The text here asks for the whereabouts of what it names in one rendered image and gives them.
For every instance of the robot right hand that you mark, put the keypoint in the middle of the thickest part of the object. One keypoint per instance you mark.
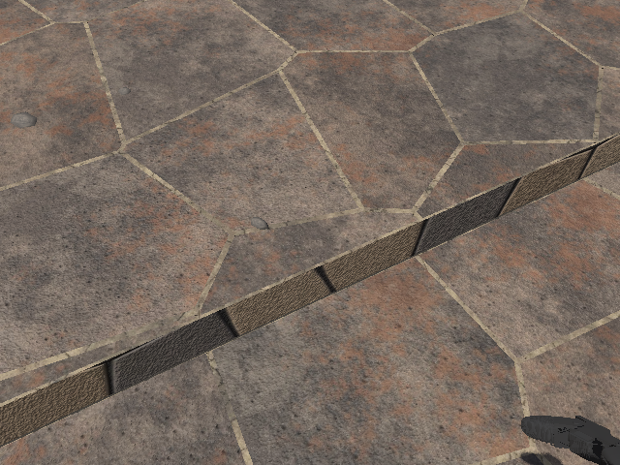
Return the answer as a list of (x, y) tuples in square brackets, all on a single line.
[(582, 436)]

